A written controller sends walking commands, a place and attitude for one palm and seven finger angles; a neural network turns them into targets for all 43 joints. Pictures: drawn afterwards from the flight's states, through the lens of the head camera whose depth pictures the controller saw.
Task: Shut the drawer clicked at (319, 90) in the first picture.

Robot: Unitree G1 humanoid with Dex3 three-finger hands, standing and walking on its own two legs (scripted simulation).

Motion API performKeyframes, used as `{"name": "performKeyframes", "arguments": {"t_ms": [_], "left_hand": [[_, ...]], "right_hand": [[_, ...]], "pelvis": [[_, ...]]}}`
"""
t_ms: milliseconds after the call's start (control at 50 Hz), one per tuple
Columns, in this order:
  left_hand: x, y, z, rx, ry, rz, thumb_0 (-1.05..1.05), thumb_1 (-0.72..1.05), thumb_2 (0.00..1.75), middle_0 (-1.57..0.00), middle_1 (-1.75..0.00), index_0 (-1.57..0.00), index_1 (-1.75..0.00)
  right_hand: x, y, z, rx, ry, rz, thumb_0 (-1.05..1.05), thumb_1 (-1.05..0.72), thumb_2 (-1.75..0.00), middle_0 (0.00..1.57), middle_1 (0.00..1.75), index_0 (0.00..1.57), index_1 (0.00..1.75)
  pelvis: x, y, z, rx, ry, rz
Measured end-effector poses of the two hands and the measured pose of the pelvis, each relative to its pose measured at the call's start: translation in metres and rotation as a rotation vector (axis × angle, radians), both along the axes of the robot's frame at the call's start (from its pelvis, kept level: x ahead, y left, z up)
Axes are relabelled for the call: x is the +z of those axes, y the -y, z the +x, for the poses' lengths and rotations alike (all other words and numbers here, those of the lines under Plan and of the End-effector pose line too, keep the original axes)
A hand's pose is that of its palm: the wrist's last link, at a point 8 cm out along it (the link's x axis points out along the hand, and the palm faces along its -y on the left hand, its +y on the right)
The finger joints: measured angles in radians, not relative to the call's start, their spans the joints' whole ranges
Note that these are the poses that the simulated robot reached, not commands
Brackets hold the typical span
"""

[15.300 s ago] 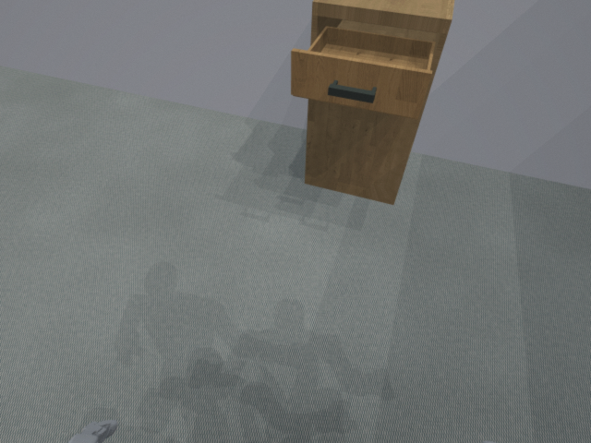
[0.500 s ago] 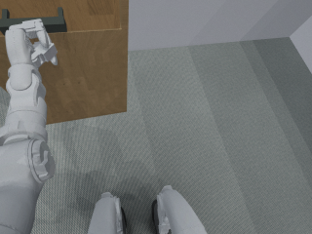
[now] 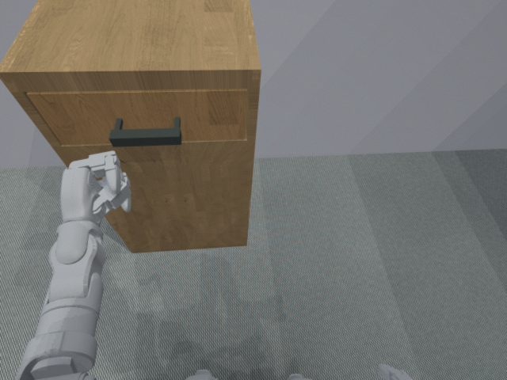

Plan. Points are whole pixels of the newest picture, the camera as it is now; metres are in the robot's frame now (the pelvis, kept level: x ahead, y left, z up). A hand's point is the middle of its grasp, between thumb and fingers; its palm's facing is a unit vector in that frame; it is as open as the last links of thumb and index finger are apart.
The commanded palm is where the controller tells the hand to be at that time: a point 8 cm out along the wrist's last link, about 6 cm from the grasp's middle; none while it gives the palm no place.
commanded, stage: draw the hand back to the body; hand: left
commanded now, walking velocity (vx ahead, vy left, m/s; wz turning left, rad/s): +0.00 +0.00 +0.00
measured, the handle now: (147, 129) +0.58 +0.22 -0.01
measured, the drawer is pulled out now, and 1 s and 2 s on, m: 0.00 0.00 0.00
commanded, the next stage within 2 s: step back with the hand held close in 1.00 s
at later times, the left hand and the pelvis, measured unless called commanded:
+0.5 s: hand (51, 260) +0.24 +0.22 +0.15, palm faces +0.30 -0.92 -0.26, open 3.3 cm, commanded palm +0.19 +0.26 +0.17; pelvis -0.02 -0.01 +0.04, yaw +1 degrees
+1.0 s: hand out of the picture +0.16 +0.23 +0.21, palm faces +0.43 -0.82 -0.38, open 3.2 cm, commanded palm +0.11 +0.27 +0.23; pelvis -0.01 -0.01 +0.05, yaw +1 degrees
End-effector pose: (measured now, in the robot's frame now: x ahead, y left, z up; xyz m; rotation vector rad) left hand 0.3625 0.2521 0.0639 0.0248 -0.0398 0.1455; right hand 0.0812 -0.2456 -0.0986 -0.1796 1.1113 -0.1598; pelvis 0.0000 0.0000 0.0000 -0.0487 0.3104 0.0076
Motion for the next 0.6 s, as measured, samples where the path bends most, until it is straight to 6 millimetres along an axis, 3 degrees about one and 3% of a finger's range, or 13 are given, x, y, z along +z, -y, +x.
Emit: {"name": "performKeyframes", "arguments": {"t_ms": [140, 260, 420, 600], "left_hand": [[0.023, 0.006, -0.044, -0.077, -0.008, 0.003, 0.01, 0.9, 0.9, -1.4, -1.6, -1.4, -1.6], [0.046, 0.005, -0.085, 0.009, -0.087, 0.16, 0.01, 0.9, 0.9, -1.4, -1.6, -1.4, -1.6], [0.083, -0.011, -0.132, 0.143, -0.07, 0.225, 0.02, 0.9, 0.9, -1.4, -1.6, -1.4, -1.6], [0.115, -0.009, -0.182, 0.177, -0.011, 0.273, 0.01, 0.9, 0.9, -1.4, -1.6, -1.4, -1.6]], "right_hand": [[0.02, 0.003, 0.042, 0.039, 0.18, -0.01, 0.01, -0.91, -0.9, 0.2, 0.3, 0.2, 0.3], [0.044, -0.004, 0.062, 0.033, 0.284, -0.007, 0.01, -0.91, -0.9, 0.2, 0.3, 0.2, 0.3], [0.066, -0.018, 0.076, 0.089, 0.369, 0.007, 0.01, -0.91, -0.9, 0.2, 0.3, 0.2, 0.3], [0.074, -0.024, 0.079, 0.132, 0.415, 0.027, 0.01, -0.91, -0.9, 0.2, 0.3, 0.2, 0.3]], "pelvis": [[0.009, 0.001, -0.005, 0.013, 0.08, 0.008], [0.024, 0.004, -0.011, 0.001, 0.173, 0.03], [0.039, 0.007, -0.017, 0.009, 0.276, 0.039], [0.048, 0.009, -0.017, 0.011, 0.343, 0.044]]}}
